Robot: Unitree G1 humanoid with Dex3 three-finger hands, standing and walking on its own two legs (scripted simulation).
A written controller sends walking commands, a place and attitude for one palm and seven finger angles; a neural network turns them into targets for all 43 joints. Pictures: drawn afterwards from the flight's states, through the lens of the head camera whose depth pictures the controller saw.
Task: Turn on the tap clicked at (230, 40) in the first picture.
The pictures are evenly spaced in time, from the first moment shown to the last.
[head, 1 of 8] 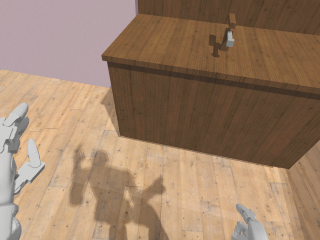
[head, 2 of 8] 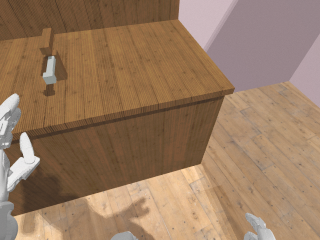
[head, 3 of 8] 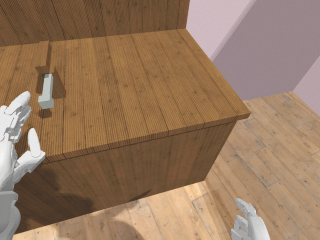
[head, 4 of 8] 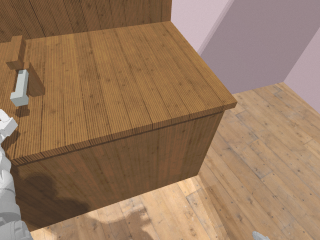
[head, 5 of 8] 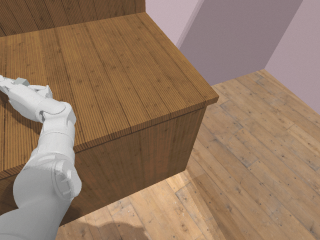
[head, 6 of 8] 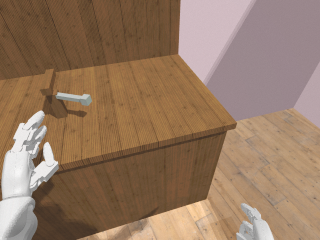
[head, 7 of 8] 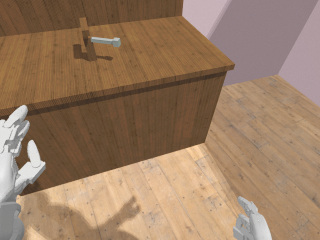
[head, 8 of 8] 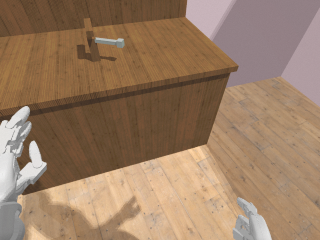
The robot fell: no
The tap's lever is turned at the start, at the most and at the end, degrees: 0 64 59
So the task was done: no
